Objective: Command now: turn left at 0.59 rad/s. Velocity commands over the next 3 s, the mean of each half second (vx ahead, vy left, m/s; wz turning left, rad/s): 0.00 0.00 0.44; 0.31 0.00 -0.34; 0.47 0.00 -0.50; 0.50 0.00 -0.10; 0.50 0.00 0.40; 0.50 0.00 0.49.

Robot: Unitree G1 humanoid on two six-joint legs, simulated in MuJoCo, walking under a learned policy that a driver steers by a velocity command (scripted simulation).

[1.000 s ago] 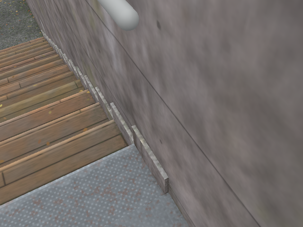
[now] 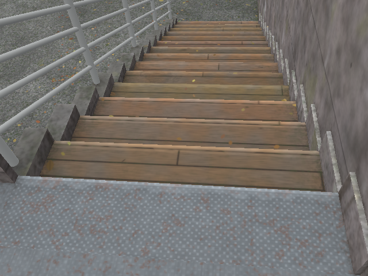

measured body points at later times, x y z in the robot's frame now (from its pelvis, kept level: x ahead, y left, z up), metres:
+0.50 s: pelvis +0.02 +0.12 +0.00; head +0.04 +0.16 +0.45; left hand +0.09 +0.41 -0.13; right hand +0.24 -0.09 -0.08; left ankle +0.02 +0.18 -0.75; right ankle +0.08 -0.04 -0.69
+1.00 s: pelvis +0.19 +0.10 -0.02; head +0.22 +0.10 +0.43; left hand +0.38 +0.32 -0.12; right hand +0.16 -0.18 -0.15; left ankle +0.01 +0.18 -0.75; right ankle +0.36 -0.04 -0.72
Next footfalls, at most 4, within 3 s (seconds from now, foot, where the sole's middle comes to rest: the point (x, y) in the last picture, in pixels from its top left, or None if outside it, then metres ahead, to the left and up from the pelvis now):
0.16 left None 0.05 0.19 -0.78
1.08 right None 0.40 -0.02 -0.78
1.56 left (185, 209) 0.73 0.10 -0.78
2.00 right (253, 196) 0.78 -0.17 -0.78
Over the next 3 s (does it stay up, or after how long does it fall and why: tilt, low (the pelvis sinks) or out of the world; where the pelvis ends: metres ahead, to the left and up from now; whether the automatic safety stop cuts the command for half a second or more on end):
stays up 1.24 -0.03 -0.31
